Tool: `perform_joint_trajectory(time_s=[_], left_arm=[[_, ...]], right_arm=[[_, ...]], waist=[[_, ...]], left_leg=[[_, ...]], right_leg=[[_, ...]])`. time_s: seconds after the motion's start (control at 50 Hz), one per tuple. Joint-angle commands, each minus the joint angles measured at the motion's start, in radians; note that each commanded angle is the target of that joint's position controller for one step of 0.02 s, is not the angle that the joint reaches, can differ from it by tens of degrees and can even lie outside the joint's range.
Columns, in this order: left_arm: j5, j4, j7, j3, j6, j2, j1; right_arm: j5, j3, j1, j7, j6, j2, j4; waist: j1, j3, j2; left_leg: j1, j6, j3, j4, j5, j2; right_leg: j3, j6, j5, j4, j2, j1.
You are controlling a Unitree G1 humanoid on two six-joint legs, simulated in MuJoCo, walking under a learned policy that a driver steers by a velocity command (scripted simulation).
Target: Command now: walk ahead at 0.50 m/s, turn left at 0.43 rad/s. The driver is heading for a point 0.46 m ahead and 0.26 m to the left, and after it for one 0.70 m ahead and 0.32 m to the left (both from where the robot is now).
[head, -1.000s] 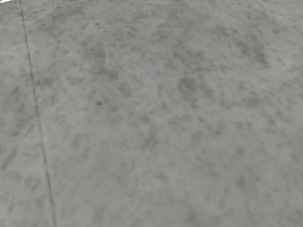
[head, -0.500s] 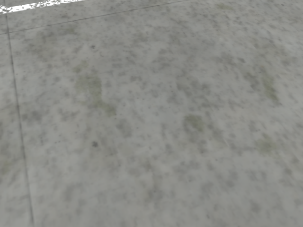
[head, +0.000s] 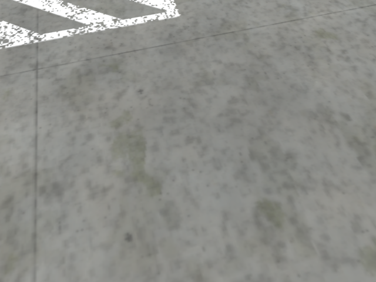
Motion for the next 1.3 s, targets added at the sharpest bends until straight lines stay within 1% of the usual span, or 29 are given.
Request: perform_joint_trajectory(time_s=[0.02, 0.14, 0.28, 0.34, 0.38, 0.4, 0.42, 0.44, 0.46, 0.48, 0.5, 0.52, 0.6, 0.7, 0.8, 0.84, 0.86, 0.88, 0.9, 0.92, 0.94, 0.96, 0.98, 1.02, 1.1, 1.16, 1.22, 1.26, 1.3], left_arm=[[0.006, -0.015, 0.003, 0.028, -0.022, 0.095, 0.016], [0.011, 0.031, 0.023, 0.047, -0.025, 0.147, 0.034], [-0.019, 0.080, 0.032, 0.067, 0.016, 0.202, 0.123], [-0.033, 0.077, 0.037, 0.079, 0.038, 0.241, 0.101], [-0.040, 0.069, 0.040, 0.075, 0.051, 0.240, 0.073], [-0.007, 0.050, 0.040, 0.053, 0.042, 0.181, 0.098], [0.016, -0.004, 0.027, 0.013, 0.011, 0.052, 0.169], [-0.027, -0.016, 0.013, 0.026, -0.027, 0.143, 0.046], [-0.056, -0.042, 0.007, 0.034, -0.047, 0.171, -0.024], [-0.040, -0.033, 0.014, 0.032, -0.056, 0.161, -0.025], [-0.013, -0.020, 0.021, 0.039, -0.055, 0.167, -0.018], [-0.007, -0.014, 0.019, 0.045, -0.043, 0.173, 0.005], [0.011, -0.037, 0.022, 0.036, -0.007, 0.128, -0.039], [-0.003, -0.091, 0.006, 0.016, -0.014, 0.090, -0.213], [-0.015, -0.117, -0.013, 0.030, -0.033, 0.144, -0.243], [-0.015, -0.099, -0.012, 0.042, -0.044, 0.166, -0.166], [-0.008, -0.073, -0.007, 0.056, -0.049, 0.190, -0.068], [0.010, -0.058, 0.000, 0.070, -0.053, 0.238, 0.077], [0.022, -0.029, 0.002, 0.091, -0.040, 0.323, 0.187], [-0.008, -0.022, -0.005, 0.077, -0.034, 0.253, 0.186], [-0.012, -0.042, -0.001, 0.056, -0.027, 0.172, 0.132], [-0.002, -0.049, 0.002, 0.046, -0.018, 0.148, 0.078], [0.004, -0.043, 0.003, 0.038, -0.013, 0.127, 0.043], [0.013, -0.030, 0.006, 0.029, -0.017, 0.108, 0.022], [0.002, 0.007, 0.005, 0.044, -0.022, 0.164, 0.017], [-0.012, 0.021, 0.013, 0.045, -0.002, 0.182, -0.001], [-0.023, 0.054, 0.015, 0.044, 0.013, 0.195, 0.047], [-0.035, 0.069, 0.015, 0.047, 0.023, 0.212, 0.048], [-0.041, 0.081, 0.016, 0.040, 0.027, 0.199, 0.046]], right_arm=[[0.001, -0.026, 0.005, -0.003, 0.012, -0.054, -0.073], [-0.011, -0.023, -0.103, 0.011, 0.026, -0.023, -0.131], [-0.013, -0.010, -0.305, 0.054, 0.022, -0.011, -0.229], [-0.013, -0.032, -0.251, 0.061, 0.029, -0.054, -0.246], [-0.007, -0.085, 0.010, 0.047, 0.035, -0.139, -0.184], [-0.003, -0.118, 0.144, 0.024, 0.046, -0.237, -0.153], [-0.003, -0.118, 0.082, 0.026, 0.031, -0.310, -0.175], [-0.009, -0.091, 0.102, 0.036, 0.013, -0.218, -0.196], [-0.015, -0.077, 0.067, 0.038, -0.002, -0.172, -0.189], [-0.012, -0.069, 0.007, 0.037, -0.010, -0.145, -0.197], [-0.016, -0.059, -0.058, 0.033, -0.011, -0.114, -0.210], [-0.028, -0.050, -0.091, 0.027, -0.012, -0.092, -0.228], [-0.022, -0.058, -0.063, 0.002, -0.017, -0.130, -0.226], [-0.014, -0.064, 0.006, -0.015, -0.004, -0.144, -0.205], [-0.008, -0.064, 0.053, -0.022, 0.008, -0.131, -0.182], [-0.011, -0.065, 0.035, -0.025, 0.016, -0.128, -0.187], [-0.014, -0.055, 0.024, -0.023, 0.017, -0.101, -0.196], [-0.026, -0.033, 0.021, -0.018, 0.015, -0.047, -0.215], [-0.005, -0.012, 0.165, -0.017, 0.005, 0.025, -0.240], [0.013, -0.021, 0.184, -0.020, 0.001, -0.065, -0.227], [0.010, -0.040, 0.077, -0.020, 0.006, -0.138, -0.229], [-0.003, -0.044, 0.004, -0.022, 0.011, -0.145, -0.243], [-0.015, -0.047, -0.037, -0.020, 0.012, -0.132, -0.256], [-0.008, -0.045, -0.037, -0.010, 0.021, -0.090, -0.264], [-0.025, -0.025, -0.056, -0.014, 0.033, -0.021, -0.292], [-0.027, -0.011, -0.107, 0.002, 0.029, -0.002, -0.297], [-0.029, -0.012, -0.186, 0.018, 0.024, -0.015, -0.316], [-0.034, -0.020, -0.197, 0.023, 0.021, -0.039, -0.325], [-0.046, -0.039, -0.117, 0.017, 0.019, -0.075, -0.294]], waist=[[0.012, -0.037, -0.164], [0.018, 0.014, -0.103], [0.084, 0.073, -0.077], [0.024, 0.006, -0.121], [-0.124, -0.133, -0.103], [-0.157, -0.218, 0.047], [-0.026, -0.307, 0.237], [-0.106, -0.348, 0.094], [-0.102, -0.213, 0.058], [-0.057, -0.142, -0.021], [-0.017, -0.098, -0.033], [0.014, -0.090, -0.012], [0.023, -0.052, -0.016], [-0.047, -0.015, 0.032], [-0.046, -0.016, 0.060], [-0.001, -0.035, 0.093], [0.049, -0.091, 0.086], [0.113, -0.227, 0.008], [0.061, -0.364, -0.304], [0.070, -0.347, -0.324], [0.099, -0.205, -0.208], [0.091, -0.123, -0.139], [0.074, -0.061, -0.123], [0.040, -0.020, -0.152], [0.007, -0.036, -0.131], [0.021, -0.075, -0.139], [0.051, -0.084, -0.136], [0.038, -0.083, -0.142], [-0.012, -0.120, -0.115]], left_leg=[[-0.190, -0.008, -0.053, 0.015, 0.101, 0.101], [-0.254, -0.028, -0.039, -0.238, 0.351, 0.097], [-0.271, 0.021, 0.071, -0.490, 0.351, 0.064], [-0.131, 0.075, 0.149, -0.502, 0.202, -0.017], [0.237, 0.141, 0.172, -0.583, 0.231, -0.106], [0.532, 0.204, -0.077, -0.608, 0.242, 0.038], [0.783, 0.391, -0.663, -0.753, 0.032, 0.251], [0.799, 0.379, -0.751, -0.864, -0.030, 0.284], [0.705, 0.336, -0.611, -0.875, 0.046, 0.261], [0.564, 0.301, -0.491, -0.868, 0.151, 0.215], [0.437, 0.276, -0.400, -0.876, 0.256, 0.176], [0.361, 0.269, -0.354, -0.897, 0.326, 0.152], [0.233, 0.270, -0.249, -0.937, 0.472, 0.108], [0.169, 0.196, -0.197, -0.922, 0.330, 0.043], [0.290, 0.172, -0.324, -0.806, 0.276, 0.099], [0.310, 0.154, -0.360, -0.732, 0.336, 0.101], [0.288, 0.126, -0.337, -0.630, 0.394, 0.053], [0.180, 0.090, -0.267, -0.377, 0.310, -0.008], [-0.181, 0.009, -0.133, -0.028, -0.145, -0.160], [-0.342, -0.003, -0.143, 0.135, -0.215, -0.089], [-0.382, -0.008, -0.139, 0.177, -0.121, -0.045], [-0.356, -0.012, -0.100, 0.161, -0.045, -0.008], [-0.329, -0.013, -0.095, 0.113, 0.005, 0.019], [-0.244, -0.011, -0.083, 0.043, 0.045, 0.049], [-0.202, -0.045, -0.039, -0.162, 0.073, 0.029], [-0.078, -0.042, 0.014, -0.378, 0.280, 0.013], [-0.020, -0.027, 0.028, -0.515, 0.352, -0.011], [0.015, 0.000, 0.030, -0.589, 0.326, -0.022], [0.187, 0.045, 0.055, -0.723, 0.437, -0.056]], right_leg=[[0.240, -0.139, 0.033, -0.314, -0.265, 0.173], [0.017, -0.140, 0.200, -0.355, -0.244, 0.196], [-0.096, -0.113, 0.307, -0.301, -0.292, 0.383], [-0.137, -0.082, 0.737, -0.122, -0.297, 0.441], [-0.176, -0.034, 0.819, 0.243, -0.242, 0.331], [-0.179, 0.018, 0.404, 0.569, -0.186, 0.062], [-0.016, 0.068, -0.432, 0.863, 0.035, -0.344], [0.168, 0.045, -0.424, 0.931, 0.011, -0.448], [0.160, 0.020, -0.324, 0.896, -0.031, -0.515], [0.162, 0.010, -0.238, 0.812, -0.076, -0.469], [0.163, 0.017, -0.186, 0.725, -0.104, -0.398], [0.172, 0.024, -0.149, 0.686, -0.122, -0.332], [0.138, 0.087, -0.030, 0.488, -0.101, -0.299], [0.123, 0.102, 0.265, 0.129, -0.025, -0.206], [0.170, 0.065, 0.201, 0.016, -0.008, -0.168], [0.152, 0.033, 0.119, -0.009, 0.000, -0.074], [0.143, 0.003, 0.124, -0.039, -0.007, 0.075], [0.270, -0.056, 0.075, -0.010, -0.147, 0.330], [0.719, -0.223, -0.103, -0.079, -0.386, 0.685], [0.912, -0.245, -0.361, -0.155, -0.434, 0.692], [0.753, -0.195, -0.385, -0.179, -0.383, 0.569], [0.598, -0.157, -0.263, -0.186, -0.338, 0.440], [0.495, -0.146, -0.141, -0.207, -0.297, 0.331], [0.354, -0.135, 0.047, -0.247, -0.246, 0.215], [0.183, -0.186, 0.593, -0.233, -0.251, 0.183], [0.066, -0.162, 0.627, -0.232, -0.204, 0.162], [0.058, -0.142, 0.578, -0.197, -0.209, 0.215], [0.076, -0.126, 0.558, -0.135, -0.227, 0.246], [0.060, -0.080, 0.545, 0.005, -0.182, 0.226]])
